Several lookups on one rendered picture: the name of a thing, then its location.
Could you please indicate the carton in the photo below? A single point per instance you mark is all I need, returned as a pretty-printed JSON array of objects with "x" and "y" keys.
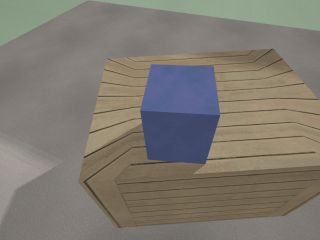
[{"x": 180, "y": 113}]

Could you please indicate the pedestal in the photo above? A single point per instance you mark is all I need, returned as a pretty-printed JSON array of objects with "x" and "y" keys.
[{"x": 264, "y": 160}]

